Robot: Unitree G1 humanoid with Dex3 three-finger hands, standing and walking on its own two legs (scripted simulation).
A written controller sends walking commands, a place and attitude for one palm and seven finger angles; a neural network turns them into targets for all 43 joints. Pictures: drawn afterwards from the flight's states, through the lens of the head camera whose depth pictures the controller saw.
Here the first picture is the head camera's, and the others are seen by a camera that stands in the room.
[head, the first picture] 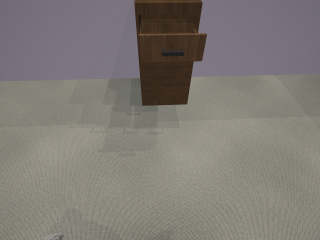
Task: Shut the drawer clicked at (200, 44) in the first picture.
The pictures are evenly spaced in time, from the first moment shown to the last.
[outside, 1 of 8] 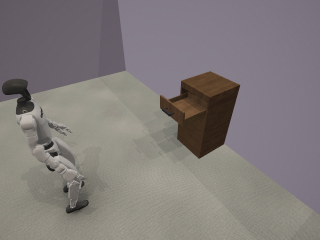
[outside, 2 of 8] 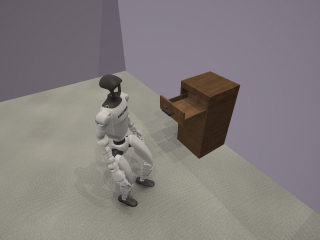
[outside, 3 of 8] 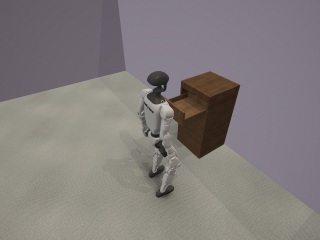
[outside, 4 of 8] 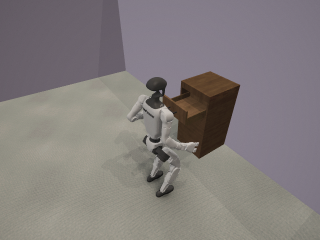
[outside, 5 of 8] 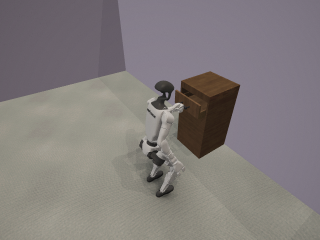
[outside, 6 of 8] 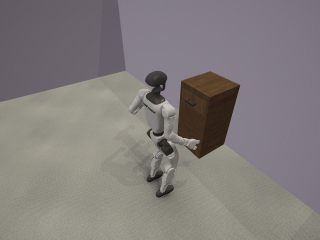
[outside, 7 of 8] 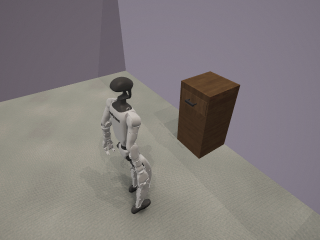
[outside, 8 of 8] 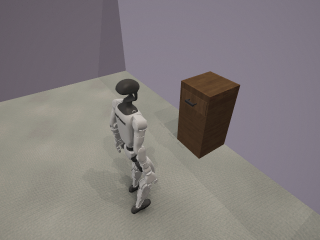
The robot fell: no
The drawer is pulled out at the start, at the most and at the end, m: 0.30 0.30 0.00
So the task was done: yes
